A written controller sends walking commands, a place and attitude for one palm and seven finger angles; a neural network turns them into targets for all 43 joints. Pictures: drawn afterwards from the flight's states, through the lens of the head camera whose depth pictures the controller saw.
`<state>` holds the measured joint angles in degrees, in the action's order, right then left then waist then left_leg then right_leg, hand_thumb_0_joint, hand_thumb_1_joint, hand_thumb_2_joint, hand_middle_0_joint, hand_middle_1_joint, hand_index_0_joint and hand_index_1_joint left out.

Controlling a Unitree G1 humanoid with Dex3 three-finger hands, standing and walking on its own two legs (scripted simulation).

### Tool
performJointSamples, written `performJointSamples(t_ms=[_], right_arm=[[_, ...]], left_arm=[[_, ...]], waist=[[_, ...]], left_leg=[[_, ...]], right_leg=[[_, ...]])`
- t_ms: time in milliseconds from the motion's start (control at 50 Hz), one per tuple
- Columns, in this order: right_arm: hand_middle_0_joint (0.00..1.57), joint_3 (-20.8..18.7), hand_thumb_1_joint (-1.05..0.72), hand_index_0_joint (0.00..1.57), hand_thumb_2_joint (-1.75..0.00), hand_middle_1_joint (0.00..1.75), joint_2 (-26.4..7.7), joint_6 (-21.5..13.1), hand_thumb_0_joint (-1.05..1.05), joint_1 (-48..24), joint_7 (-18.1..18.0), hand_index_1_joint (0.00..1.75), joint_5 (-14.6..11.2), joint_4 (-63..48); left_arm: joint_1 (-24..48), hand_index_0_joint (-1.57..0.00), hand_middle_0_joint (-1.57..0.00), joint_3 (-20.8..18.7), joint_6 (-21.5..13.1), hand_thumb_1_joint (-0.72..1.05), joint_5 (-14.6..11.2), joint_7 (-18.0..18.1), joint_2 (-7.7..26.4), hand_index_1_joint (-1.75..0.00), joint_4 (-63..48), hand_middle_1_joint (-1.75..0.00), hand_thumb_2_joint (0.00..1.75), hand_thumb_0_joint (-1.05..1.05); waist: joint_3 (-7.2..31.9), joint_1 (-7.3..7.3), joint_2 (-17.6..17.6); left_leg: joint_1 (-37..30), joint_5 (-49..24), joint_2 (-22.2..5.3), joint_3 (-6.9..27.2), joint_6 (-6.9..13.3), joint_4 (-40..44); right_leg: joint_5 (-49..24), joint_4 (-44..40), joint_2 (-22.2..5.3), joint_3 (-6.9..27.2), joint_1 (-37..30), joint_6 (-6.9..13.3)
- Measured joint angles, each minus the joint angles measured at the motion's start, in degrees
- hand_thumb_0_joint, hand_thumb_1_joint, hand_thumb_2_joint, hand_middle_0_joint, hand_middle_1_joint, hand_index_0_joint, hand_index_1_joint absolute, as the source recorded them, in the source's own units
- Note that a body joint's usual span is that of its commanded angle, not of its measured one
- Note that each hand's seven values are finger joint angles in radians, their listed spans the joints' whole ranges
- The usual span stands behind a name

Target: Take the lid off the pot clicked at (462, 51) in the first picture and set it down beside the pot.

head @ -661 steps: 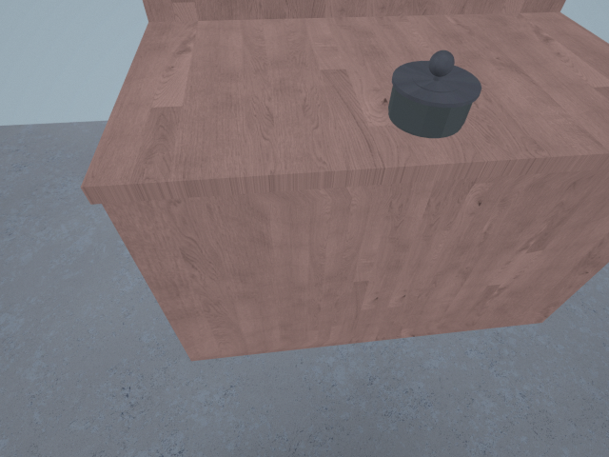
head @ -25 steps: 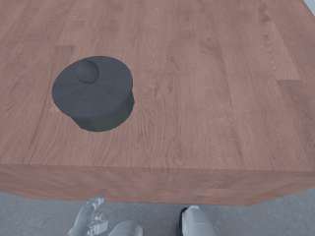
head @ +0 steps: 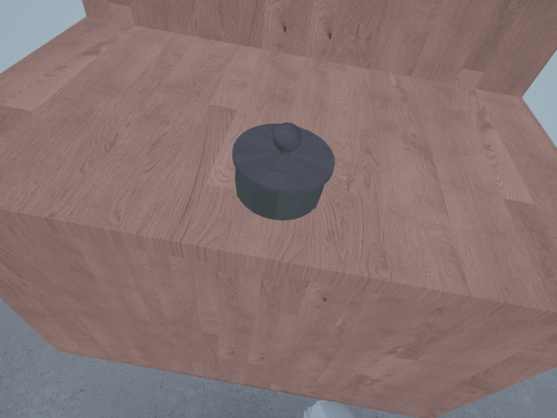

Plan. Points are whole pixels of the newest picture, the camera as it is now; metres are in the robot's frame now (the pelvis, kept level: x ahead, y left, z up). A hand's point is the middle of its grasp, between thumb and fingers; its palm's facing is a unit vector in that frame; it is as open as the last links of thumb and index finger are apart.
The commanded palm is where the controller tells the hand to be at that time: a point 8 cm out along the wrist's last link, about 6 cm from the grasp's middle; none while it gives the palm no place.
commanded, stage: come to a stop and stand still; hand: left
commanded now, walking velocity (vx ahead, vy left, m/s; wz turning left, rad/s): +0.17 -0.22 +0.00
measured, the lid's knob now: (287, 137) +0.48 +0.05 +0.16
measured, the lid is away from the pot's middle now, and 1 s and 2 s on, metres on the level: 0.00 0.00 0.00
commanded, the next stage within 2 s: look again from close up in 1.00 s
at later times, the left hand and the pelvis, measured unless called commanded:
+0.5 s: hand out of the picture +0.05 +0.16 -0.18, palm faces -0.08 -0.98 -0.17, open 7.3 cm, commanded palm none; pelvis +0.00 -0.01 +0.00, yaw -4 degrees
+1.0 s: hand out of the picture +0.04 +0.11 -0.18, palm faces +0.02 -0.98 -0.21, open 7.3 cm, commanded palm none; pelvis +0.05 -0.05 -0.01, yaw -3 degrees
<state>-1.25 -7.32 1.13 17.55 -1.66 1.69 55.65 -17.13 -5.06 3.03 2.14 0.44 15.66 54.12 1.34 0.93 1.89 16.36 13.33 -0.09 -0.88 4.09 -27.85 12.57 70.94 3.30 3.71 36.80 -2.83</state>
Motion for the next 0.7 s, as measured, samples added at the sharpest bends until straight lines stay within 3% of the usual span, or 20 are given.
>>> performJointSamples(t_ms=[80,240,440,500,540,620,700], right_arm=[[0.21,0.31,-0.92,0.2,-0.9,0.3,0.78,-1.72,0.01,2.7,-0.8,0.3,-0.41,1.56],[0.21,0.49,-0.91,0.2,-0.9,0.3,1.72,-2.96,0.0,6.01,-1.96,0.3,-0.43,4.86],[0.21,-0.41,-0.91,0.2,-0.9,0.3,1.13,-1.87,0.0,6.98,-1.09,0.3,0.01,8.41],[0.2,-0.74,-0.91,0.2,-0.9,0.3,0.91,-1.6,0.0,6.8,-0.81,0.3,-0.06,9.12],[0.2,-0.68,-0.91,0.2,-0.9,0.3,1.21,-1.69,0.0,6.81,-0.65,0.3,-0.28,9.28],[0.2,-0.26,-0.91,0.2,-0.9,0.3,0.22,-1.8,0.0,5.91,-0.23,0.3,-0.45,9.93],[0.2,0.2,-0.91,0.2,-0.9,0.3,0.65,-2.27,0.0,4.76,-0.29,0.3,-0.6,10.27]], left_arm=[[-3.27,-0.19,-0.2,0.05,0.19,0.91,0.13,-0.48,-0.55,-0.3,2.48,-0.3,0.9,0.01],[-3.91,-0.19,-0.2,1.13,1.44,0.91,-0.06,-0.91,-3.18,-0.3,5.41,-0.3,0.9,0.01],[0.7,-0.2,-0.2,2.8,0.53,0.91,-0.62,-0.15,-5.48,-0.3,5.26,-0.3,0.9,0.01],[1.63,-0.2,-0.2,2.98,-0.59,0.92,-0.79,0.33,-5.55,-0.3,5.41,-0.3,0.9,0.01],[1.64,-0.2,-0.2,3.13,-1.74,0.92,-0.93,0.78,-5.11,-0.3,5.2,-0.3,0.9,0.01],[1.75,-0.2,-0.2,3.71,-2.79,0.93,-1.39,1.61,-6.51,-0.3,6.92,-0.3,0.9,0.01],[0.7,-0.2,-0.2,3.89,-4.05,0.94,-1.79,2.13,-6.86,-0.3,7.89,-0.3,0.9,0.01]], waist=[[1.2,-0.74,1.1],[1.42,-2.69,2.29],[2.75,-4.75,-0.44],[3.34,-4.71,-0.9],[3.67,-4.12,0.56],[3.45,-3.7,-2.6],[3.3,-3.05,-2.87]], left_leg=[[-0.35,-2.77,1.15,-1.08,0.49,4.64],[-0.38,-5.5,2.11,-3.26,1.25,9.15],[-1.02,-5.46,0.85,-3.6,0.42,10.01],[-0.88,-3.85,0.88,-3.96,-0.46,7.96],[0.11,-1.74,1.95,-5.12,-1.16,4.7],[-0.04,1.6,0.05,-4.16,-2.36,0.63],[-2.13,3.05,-0.59,-3.84,-3.32,0.62]], right_leg=[[-2.17,1.2,-0.44,-0.08,-2.91,0.09],[-0.56,-7.88,-2.9,0.68,-7.32,0.23],[8.14,-31.95,-4.89,-3.76,-15.98,1.06],[6.12,-40.96,-4.47,-4.98,-20.79,1.49],[4.09,-46.62,-5.17,-3.83,-23.98,2.5],[5.41,-45.33,-3.29,-4.44,-25.36,3.34],[6.91,-45.63,-2.61,-4.64,-27.61,3.93]])
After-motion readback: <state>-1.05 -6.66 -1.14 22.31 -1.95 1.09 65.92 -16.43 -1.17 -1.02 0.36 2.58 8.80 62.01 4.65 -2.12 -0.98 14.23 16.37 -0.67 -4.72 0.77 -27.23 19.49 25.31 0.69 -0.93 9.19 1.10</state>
